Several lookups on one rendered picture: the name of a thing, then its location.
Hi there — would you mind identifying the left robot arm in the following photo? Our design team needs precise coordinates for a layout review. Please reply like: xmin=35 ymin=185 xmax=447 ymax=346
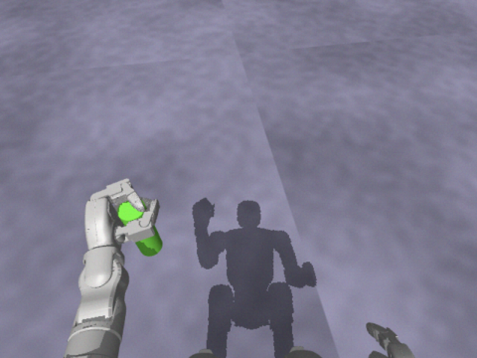
xmin=63 ymin=245 xmax=129 ymax=358

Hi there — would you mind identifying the left robot hand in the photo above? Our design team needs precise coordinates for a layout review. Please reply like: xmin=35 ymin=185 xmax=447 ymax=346
xmin=85 ymin=178 xmax=160 ymax=250

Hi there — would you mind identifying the can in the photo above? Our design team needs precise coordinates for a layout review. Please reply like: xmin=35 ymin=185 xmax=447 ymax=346
xmin=117 ymin=200 xmax=162 ymax=257

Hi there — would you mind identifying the right robot hand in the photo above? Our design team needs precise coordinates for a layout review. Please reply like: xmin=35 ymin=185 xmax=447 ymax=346
xmin=366 ymin=322 xmax=415 ymax=358

